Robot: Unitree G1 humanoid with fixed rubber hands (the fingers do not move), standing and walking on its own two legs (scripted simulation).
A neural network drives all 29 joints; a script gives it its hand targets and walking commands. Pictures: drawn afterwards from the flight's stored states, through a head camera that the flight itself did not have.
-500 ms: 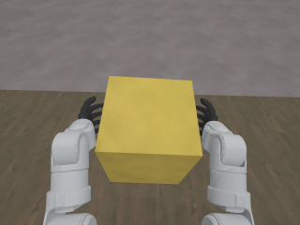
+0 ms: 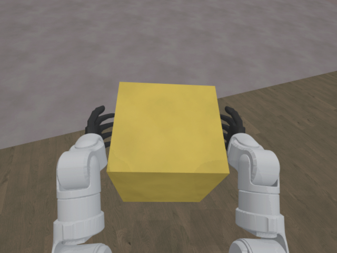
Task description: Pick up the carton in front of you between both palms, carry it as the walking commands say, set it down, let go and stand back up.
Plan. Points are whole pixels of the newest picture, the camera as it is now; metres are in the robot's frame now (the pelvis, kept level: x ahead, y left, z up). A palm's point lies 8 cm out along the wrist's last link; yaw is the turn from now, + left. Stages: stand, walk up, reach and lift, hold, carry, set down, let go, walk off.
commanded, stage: carry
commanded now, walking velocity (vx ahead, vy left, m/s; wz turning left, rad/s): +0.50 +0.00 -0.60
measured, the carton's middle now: (164, 149) +0.35 -0.01 +0.06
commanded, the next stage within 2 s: none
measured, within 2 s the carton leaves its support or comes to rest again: neither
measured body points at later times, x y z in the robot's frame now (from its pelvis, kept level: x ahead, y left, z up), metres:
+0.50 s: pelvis +0.30 +0.01 -0.03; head +0.29 +0.01 +0.42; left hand +0.64 +0.16 +0.09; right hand +0.64 -0.15 +0.09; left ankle +0.45 +0.07 -0.75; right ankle +0.11 -0.04 -0.72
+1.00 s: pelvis +0.59 +0.03 -0.05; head +0.61 +0.05 +0.40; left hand +0.90 +0.24 +0.04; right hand +0.95 -0.06 +0.05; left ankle +0.44 +0.05 -0.77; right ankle +0.76 -0.06 -0.75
